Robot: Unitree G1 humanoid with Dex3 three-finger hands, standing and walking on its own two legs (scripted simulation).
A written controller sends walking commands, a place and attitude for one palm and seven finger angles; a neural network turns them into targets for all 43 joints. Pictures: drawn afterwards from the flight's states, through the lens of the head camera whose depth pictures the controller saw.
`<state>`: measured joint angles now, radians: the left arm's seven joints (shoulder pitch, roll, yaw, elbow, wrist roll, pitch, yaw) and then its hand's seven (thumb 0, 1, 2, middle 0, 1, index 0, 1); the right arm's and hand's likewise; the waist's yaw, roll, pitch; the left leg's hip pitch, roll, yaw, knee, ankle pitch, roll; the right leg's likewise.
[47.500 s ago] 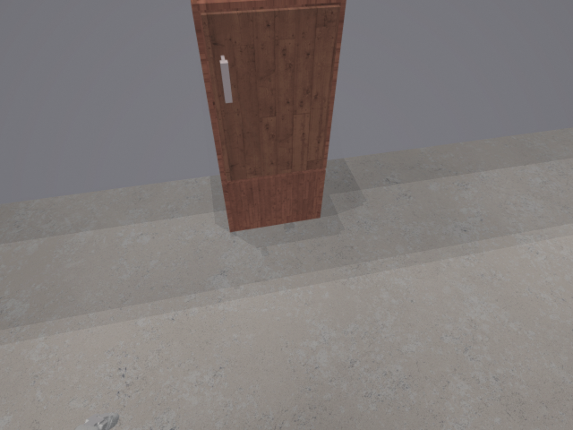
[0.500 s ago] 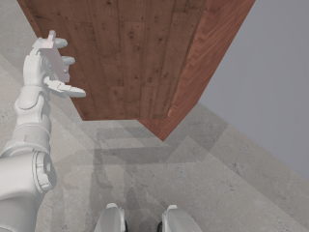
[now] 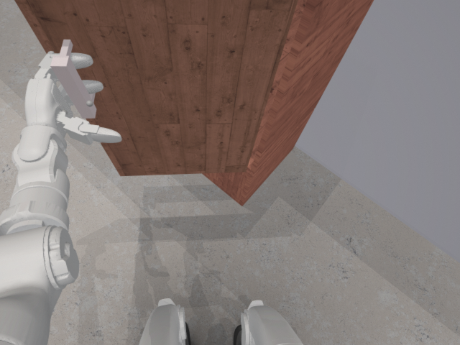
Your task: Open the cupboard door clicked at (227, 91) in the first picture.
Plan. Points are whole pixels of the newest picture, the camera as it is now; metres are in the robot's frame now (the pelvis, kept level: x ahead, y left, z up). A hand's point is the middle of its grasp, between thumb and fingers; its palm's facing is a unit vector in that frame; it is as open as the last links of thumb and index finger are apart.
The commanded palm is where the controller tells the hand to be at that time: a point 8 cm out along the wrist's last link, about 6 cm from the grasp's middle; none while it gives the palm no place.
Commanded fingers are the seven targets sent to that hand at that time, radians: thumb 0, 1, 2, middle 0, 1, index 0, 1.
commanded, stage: slide the fingers in behind the handle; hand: left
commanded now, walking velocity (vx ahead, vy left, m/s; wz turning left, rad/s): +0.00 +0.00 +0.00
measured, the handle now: (78, 81) +0.56 +0.23 +0.07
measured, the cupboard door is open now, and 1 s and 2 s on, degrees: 45 45 79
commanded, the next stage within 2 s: close the thumb around the handle in 0.14 s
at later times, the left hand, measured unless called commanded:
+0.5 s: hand (89, 105) +0.50 +0.20 +0.07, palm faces +0.02 -1.00 -0.01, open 12.1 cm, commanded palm +0.48 +0.24 +0.07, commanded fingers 0.00 0.28 0.64 -0.36 -1.28 -0.36 -1.28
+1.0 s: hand (87, 105) +0.50 +0.20 +0.07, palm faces +0.03 -1.00 +0.00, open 5.8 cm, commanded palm +0.48 +0.24 +0.07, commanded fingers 0.00 0.90 0.90 -0.40 -1.35 -0.40 -1.35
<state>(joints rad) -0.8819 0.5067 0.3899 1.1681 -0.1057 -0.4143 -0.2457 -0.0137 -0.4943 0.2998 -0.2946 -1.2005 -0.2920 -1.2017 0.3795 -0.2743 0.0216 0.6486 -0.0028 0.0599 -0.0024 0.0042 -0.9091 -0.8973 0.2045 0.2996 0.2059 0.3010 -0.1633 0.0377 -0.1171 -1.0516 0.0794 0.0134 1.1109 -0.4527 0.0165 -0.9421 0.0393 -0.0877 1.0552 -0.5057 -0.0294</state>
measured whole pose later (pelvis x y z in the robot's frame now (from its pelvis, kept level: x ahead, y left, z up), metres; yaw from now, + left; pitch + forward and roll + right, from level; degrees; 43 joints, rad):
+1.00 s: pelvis +0.00 +0.01 +0.00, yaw +0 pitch +22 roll -4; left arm -0.86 0.46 0.37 1.16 -0.11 -0.43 -0.22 0.01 0.72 0.83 -0.35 -1.35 -0.36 -1.35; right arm 0.37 -0.26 0.02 0.65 -0.01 0.07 0.00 0.00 -0.91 -0.90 0.21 0.30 0.21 0.30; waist -0.15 0.04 -0.12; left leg -1.03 0.07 0.02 1.11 -0.46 0.03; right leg -0.92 0.03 -0.08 1.04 -0.50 -0.01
